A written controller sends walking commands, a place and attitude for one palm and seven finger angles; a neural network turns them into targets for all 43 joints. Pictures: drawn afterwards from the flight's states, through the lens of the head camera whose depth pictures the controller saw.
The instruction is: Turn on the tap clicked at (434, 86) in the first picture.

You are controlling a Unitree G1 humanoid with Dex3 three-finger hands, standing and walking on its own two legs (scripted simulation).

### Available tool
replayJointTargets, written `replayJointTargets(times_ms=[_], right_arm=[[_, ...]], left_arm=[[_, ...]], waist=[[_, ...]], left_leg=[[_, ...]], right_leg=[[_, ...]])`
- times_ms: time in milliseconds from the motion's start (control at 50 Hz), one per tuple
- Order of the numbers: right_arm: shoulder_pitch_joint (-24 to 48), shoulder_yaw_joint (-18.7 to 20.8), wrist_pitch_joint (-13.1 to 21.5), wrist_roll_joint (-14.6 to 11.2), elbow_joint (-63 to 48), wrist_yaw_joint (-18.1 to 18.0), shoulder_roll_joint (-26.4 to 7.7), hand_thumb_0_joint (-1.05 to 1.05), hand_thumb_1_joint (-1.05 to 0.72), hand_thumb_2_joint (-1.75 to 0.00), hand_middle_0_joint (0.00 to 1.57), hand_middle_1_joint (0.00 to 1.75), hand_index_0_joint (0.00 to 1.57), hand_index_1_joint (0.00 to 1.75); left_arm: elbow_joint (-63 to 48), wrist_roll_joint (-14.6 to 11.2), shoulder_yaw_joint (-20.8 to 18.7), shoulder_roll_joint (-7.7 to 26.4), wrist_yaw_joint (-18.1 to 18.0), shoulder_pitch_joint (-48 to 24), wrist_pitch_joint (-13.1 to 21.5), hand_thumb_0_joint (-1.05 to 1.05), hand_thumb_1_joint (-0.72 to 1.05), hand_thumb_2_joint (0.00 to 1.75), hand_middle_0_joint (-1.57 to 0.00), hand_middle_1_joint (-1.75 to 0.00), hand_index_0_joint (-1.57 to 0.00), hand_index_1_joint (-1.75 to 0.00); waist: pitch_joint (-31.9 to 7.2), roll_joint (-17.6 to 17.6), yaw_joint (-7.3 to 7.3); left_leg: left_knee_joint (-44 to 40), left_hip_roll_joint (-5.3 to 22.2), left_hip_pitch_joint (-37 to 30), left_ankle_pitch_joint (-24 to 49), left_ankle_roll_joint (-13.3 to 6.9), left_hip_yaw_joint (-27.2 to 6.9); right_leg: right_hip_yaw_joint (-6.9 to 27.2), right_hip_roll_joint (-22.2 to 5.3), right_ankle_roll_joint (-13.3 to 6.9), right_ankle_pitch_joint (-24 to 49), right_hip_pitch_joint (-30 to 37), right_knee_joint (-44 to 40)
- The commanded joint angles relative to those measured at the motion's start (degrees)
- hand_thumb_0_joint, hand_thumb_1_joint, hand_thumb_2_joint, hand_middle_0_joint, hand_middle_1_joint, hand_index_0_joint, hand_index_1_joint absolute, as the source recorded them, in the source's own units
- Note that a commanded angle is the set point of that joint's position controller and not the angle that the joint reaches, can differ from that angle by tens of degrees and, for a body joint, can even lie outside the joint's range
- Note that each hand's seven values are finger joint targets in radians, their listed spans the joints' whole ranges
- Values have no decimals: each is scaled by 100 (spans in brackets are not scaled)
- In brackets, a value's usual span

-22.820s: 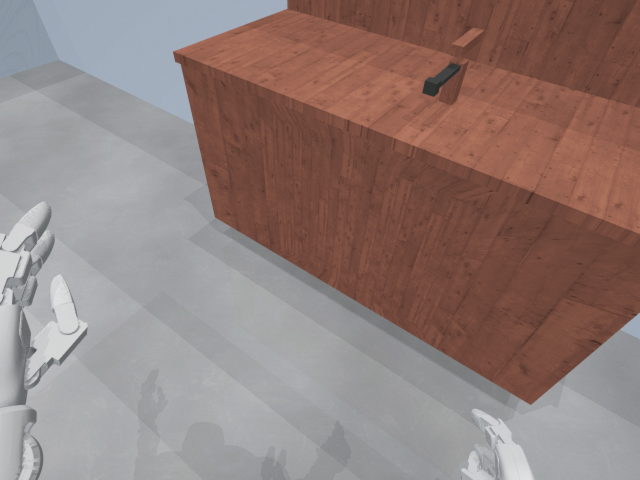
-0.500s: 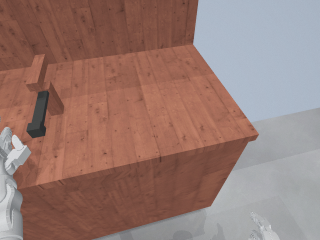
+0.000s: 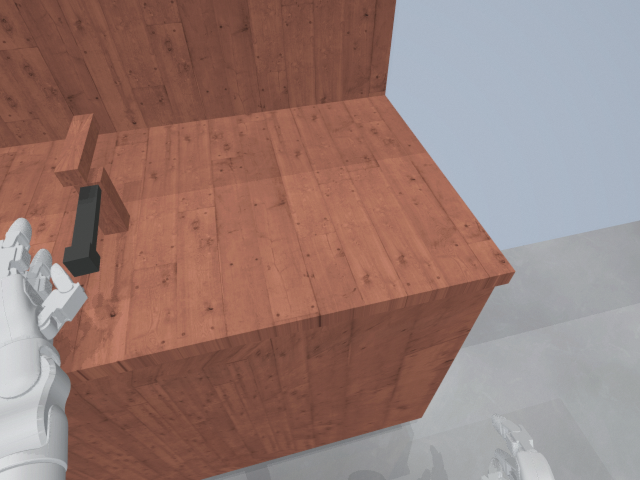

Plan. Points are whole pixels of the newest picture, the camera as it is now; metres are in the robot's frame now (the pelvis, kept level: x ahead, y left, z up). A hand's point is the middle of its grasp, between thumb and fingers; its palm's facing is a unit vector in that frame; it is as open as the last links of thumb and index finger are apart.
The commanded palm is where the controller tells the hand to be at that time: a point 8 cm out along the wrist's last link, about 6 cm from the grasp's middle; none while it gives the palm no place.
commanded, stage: push the lever round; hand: left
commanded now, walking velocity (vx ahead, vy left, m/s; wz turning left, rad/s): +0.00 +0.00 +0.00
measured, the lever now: (82, 259) +0.32 +0.32 +0.12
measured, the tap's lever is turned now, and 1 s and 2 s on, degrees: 4 28 49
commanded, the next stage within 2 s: none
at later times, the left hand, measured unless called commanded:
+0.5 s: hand (96, 292) +0.29 +0.29 +0.11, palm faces +0.58 -0.82 -0.05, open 7.7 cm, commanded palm +0.25 +0.31 +0.10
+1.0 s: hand (144, 268) +0.33 +0.25 +0.10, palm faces +0.65 -0.76 -0.05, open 7.7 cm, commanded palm +0.28 +0.27 +0.10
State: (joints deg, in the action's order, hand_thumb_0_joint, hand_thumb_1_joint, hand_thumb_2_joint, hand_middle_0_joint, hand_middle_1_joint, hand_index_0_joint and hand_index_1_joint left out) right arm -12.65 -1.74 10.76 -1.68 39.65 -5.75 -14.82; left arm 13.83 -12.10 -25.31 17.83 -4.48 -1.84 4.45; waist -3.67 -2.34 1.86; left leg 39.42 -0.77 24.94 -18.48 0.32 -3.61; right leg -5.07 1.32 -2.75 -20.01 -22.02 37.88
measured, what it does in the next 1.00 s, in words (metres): stands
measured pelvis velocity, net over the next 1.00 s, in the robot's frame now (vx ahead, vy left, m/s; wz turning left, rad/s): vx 0.00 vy -0.01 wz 0.00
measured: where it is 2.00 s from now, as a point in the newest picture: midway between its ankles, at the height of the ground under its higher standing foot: outside the picture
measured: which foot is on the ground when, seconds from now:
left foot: down 0.00-1.00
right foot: down 0.00-1.00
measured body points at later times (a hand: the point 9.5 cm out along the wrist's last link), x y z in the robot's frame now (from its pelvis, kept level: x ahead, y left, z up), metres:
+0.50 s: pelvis -0.01 +0.00 +0.00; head +0.00 -0.02 +0.45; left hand +0.25 +0.33 +0.11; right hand +0.17 -0.24 -0.09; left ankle +0.02 +0.12 -0.72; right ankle +0.00 -0.09 -0.72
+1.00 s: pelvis +0.00 -0.01 +0.00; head +0.01 -0.02 +0.45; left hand +0.29 +0.29 +0.11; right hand +0.17 -0.25 -0.10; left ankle +0.02 +0.12 -0.72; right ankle +0.00 -0.09 -0.72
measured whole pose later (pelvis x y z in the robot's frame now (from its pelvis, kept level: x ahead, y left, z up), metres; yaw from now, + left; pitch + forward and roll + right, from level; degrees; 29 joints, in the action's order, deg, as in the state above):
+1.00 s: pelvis +0.00 -0.01 +0.00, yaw +0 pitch +4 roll +0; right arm -10.9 -1.3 5.5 0.1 39.6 -4.3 -14.3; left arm 12.0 -6.1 -15.9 9.2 -24.6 -7.9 0.2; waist -4.1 -2.5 1.1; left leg 39.4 -0.5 25.0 -18.4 0.9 -3.8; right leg -5.2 1.6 -3.3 -20.3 -22.4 38.5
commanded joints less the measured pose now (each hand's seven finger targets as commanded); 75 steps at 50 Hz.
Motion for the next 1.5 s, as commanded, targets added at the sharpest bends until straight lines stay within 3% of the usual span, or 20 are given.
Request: replayJointTargets(times_ms=[0, 140, 160, 220, 260, 340, 580, 720, 760, 800, 880, 940, 960, 1080, 1160, 1240, 1340, 1360, 1380, 1480], right_arm=[[477, 285, 322, -19, -853, -25, -733, 0, -90, -90, 20, 30, 20, 30], [508, 300, 322, -25, -822, -18, -732, 0, -90, -90, 20, 30, 20, 30], [510, 309, 309, -31, -798, -25, -735, 0, -90, -90, 20, 30, 20, 30], [571, 293, 303, -27, -840, -26, -725, 0, -90, -90, 20, 30, 20, 30], [585, 278, 291, -41, -789, -49, -717, 0, -90, -90, 20, 30, 20, 30], [646, 272, 316, -15, -828, -36, -700, 0, -90, -90, 20, 30, 20, 30], [776, 218, 246, 44, -784, -37, -679, 0, -90, -90, 20, 30, 20, 30], [817, 229, 35, 105, -821, 21, -625, 0, -90, -90, 20, 30, 20, 30], [819, 242, -35, 120, -817, 37, -617, 0, -90, -90, 20, 30, 20, 30], [835, 247, -70, 130, -898, 82, -589, 0, -90, -90, 20, 30, 20, 30], [819, 263, -169, 139, -881, 101, -610, 0, -90, -90, 20, 30, 20, 30], [819, 303, -216, 164, -905, 112, -614, 0, -90, -90, 20, 30, 20, 30], [843, 305, -241, 165, -896, 115, -605, 0, -90, -90, 20, 30, 20, 30], [879, 322, -327, 189, -876, 124, -579, 0, -90, -90, 20, 30, 20, 30], [901, 340, -391, 205, -829, 128, -577, 0, -90, -90, 20, 30, 20, 30], [949, 355, -449, 241, -870, 170, -532, 0, -90, -90, 20, 30, 20, 30], [1067, 344, -518, 264, -844, 200, -493, 0, -90, -90, 20, 30, 20, 30], [1095, 361, -551, 266, -815, 190, -505, 0, -90, -90, 20, 30, 20, 30], [1147, 345, -561, 267, -842, 206, -469, 0, -90, -90, 20, 30, 20, 30], [1193, 358, -598, 306, -745, 251, -412, 0, -90, -90, 20, 30, 20, 30]], left_arm=[[-1433, 16, -263, 1412, -33, -1251, 385, 0, 90, 90, -15, -15, -15, -15], [-1502, -45, -185, 1287, -65, -1228, 432, 0, 90, 90, -15, -15, -15, -15], [-1429, -16, -383, 1448, -109, -1098, 423, 0, 90, 90, -15, -15, -15, -15], [-1524, 10, -119, 1260, -120, -1274, 417, 0, 90, 90, -15, -15, -15, -15], [-1523, 51, -249, 1445, -167, -1409, 425, 0, 90, 90, -15, -15, -15, -15], [-1567, 41, 81, 1062, -269, -1482, 430, 0, 90, 90, -15, -15, -15, -15], [-1583, 411, 715, 575, -1087, -2459, 295, 0, 90, 90, -15, -15, -15, -15], [-1323, 518, 554, 569, -1546, -2270, 86, 0, 90, 90, -15, -15, -15, -15], [-1369, 598, 454, 638, -1668, -2291, 57, 0, 90, 90, -15, -15, -15, -15], [-1475, 645, 751, 325, -1750, -2190, 34, 0, 90, 90, -15, -15, -15, -15], [-1432, 696, 850, 212, -1929, -2331, -22, 0, 90, 90, -15, -15, -15, -15], [-1525, 713, 789, 215, -2045, -2214, -20, 0, 90, 90, -15, -15, -15, -15], [-1570, 756, 782, 201, -2089, -2119, -41, 0, 90, 90, -15, -15, -15, -15], [-1778, 886, 1194, -164, -2328, -2558, -116, 0, 90, 90, -15, -15, -15, -15], [-1648, 939, 1098, -152, -2524, -2398, -194, 0, 90, 90, -15, -15, -15, -15], [-1800, 1030, 1357, -430, -2726, -2414, -243, 0, 90, 90, -15, -15, -15, -15], [-1655, 1112, 1572, -733, -2981, -2596, -353, 0, 90, 90, -15, -15, -15, -15], [-1632, 1143, 1365, -549, -3043, -2566, -379, 0, 90, 90, -15, -15, -15, -15], [-1760, 1167, 1666, -817, -3059, -2800, -372, 0, 90, 90, -15, -15, -15, -15], [-1519, 1297, 1857, -1101, -3299, -3078, -465, 0, 90, 90, -15, -15, -15, -15]], waist=[[-1105, -251, -20], [-1062, -119, -50], [-1043, -16, -2], [-1010, -122, -66], [-977, -206, -61], [-1007, -220, -92], [-1063, -75, -248], [-1260, 150, -124], [-1295, 22, -74], [-1341, -88, -80], [-1201, 192, -171], [-1342, 239, -114], [-1359, 59, -60], [-1346, 61, -194], [-1331, 175, -143], [-1499, 67, -139], [-1270, 270, -150], [-1303, 247, -105], [-1320, 135, -161], [-1334, 179, -162]], left_leg=[[-517, -58, -619, 1179, -173, -21], [-509, -71, -590, 1106, -176, -10], [-515, -67, -549, 1107, -188, -4], [-517, -74, -556, 980, -193, 24], [-532, -71, -525, 882, -192, 6], [-534, -75, -568, 735, -183, -7], [-570, -91, -552, 217, -184, -109], [-468, -86, -439, 630, -175, -1], [-474, -88, -460, 748, -162, 0], [-436, -83, -521, 883, -163, 36], [-412, -52, -495, 951, -180, 22], [-393, -55, -541, 1102, -177, 68], [-407, -66, -552, 1157, -165, 64], [-387, -48, -696, 1229, -169, 55], [-391, -45, -667, 1304, -157, 46], [-358, -32, -780, 1506, -128, 66], [-434, -6, -729, 1320, -105, 4], [-462, 2, -728, 1347, -97, -12], [-450, -1, -782, 1364, -89, 0], [-483, 25, -825, 1308, -32, -52]], right_leg=[[298, -69, 130, 1483, 374, -604], [315, -75, 146, 1469, 354, -631], [321, -75, 148, 1476, 415, -640], [339, -87, 157, 1345, 317, -663], [362, -91, 148, 1220, 312, -677], [354, -85, 150, 1051, 209, -699], [370, -121, 159, 556, 12, -708], [386, -140, 189, 953, 315, -709], [374, -131, 163, 1054, 372, -665], [374, -143, 163, 1213, 397, -641], [360, -143, 182, 1309, 352, -668], [380, -149, 178, 1515, 493, -660], [374, -156, 162, 1541, 530, -630], [363, -172, 163, 1569, 438, -647], [356, -184, 156, 1666, 525, -659], [336, -198, 140, 1829, 574, -609], [282, -180, 119, 1494, 456, -671], [286, -175, 104, 1470, 494, -665], [284, -194, 105, 1467, 451, -654], [227, -174, 66, 1258, 352, -640]])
